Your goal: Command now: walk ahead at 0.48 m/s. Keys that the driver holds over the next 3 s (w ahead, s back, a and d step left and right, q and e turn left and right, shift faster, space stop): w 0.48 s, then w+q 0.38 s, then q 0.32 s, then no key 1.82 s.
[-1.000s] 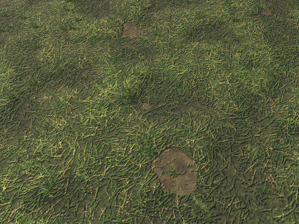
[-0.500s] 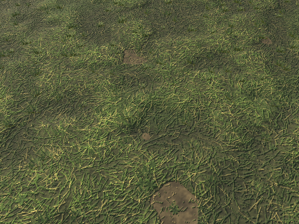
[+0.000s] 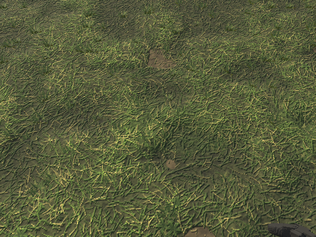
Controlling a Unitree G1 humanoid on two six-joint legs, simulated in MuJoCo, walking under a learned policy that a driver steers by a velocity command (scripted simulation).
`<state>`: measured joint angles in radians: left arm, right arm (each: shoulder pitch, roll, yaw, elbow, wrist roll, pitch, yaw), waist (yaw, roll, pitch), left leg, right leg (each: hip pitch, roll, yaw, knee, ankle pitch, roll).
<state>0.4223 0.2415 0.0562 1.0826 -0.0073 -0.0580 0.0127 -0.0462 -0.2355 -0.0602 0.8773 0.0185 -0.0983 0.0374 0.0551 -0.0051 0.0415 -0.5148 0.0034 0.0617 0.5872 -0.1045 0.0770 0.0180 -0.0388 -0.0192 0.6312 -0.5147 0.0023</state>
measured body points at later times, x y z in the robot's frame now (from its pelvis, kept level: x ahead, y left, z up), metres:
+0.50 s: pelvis +0.28 -0.01 +0.02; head +0.30 -0.01 +0.46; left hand +0.49 +0.21 -0.08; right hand +0.22 -0.27 -0.13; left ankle +0.12 +0.10 -0.72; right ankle +0.45 -0.14 -0.70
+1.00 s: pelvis +0.55 -0.02 +0.02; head +0.58 -0.01 +0.47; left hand +0.51 +0.25 -0.12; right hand +0.78 -0.23 -0.09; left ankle +0.70 +0.14 -0.68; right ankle +0.45 -0.14 -0.72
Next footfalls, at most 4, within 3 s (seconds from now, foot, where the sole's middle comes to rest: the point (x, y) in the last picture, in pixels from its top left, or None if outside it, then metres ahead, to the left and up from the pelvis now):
0.54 right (204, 229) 0.49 -0.14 -0.75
1.08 left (145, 170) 0.74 0.12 -0.75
1.56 right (193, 159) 0.82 -0.10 -0.75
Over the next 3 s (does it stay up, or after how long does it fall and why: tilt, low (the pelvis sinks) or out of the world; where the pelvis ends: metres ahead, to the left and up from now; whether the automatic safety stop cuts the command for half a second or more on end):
stays up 0.74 -0.01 0.02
